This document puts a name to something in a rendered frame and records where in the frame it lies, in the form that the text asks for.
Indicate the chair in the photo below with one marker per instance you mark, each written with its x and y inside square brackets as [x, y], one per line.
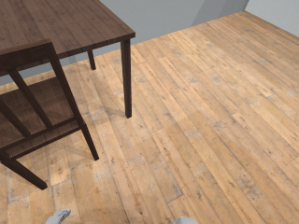
[39, 114]

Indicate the robot left hand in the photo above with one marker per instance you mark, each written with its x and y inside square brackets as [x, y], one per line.
[59, 216]

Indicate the table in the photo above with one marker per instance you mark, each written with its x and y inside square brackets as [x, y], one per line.
[73, 27]

